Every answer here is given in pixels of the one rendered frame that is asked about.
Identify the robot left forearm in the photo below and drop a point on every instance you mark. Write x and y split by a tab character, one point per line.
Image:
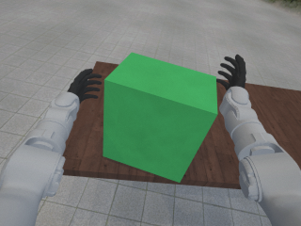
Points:
52	130

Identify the robot right hand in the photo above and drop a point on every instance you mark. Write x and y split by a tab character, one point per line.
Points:
238	73

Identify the carton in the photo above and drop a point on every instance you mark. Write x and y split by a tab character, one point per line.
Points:
156	115

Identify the table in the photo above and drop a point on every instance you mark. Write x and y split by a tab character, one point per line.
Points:
214	165

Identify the robot right upper arm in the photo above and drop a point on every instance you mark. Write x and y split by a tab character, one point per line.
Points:
274	182

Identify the robot left hand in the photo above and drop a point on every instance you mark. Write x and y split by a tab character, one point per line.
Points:
80	84

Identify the robot right forearm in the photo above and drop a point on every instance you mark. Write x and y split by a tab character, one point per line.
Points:
246	131

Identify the robot left upper arm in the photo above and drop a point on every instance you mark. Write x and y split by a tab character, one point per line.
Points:
33	174

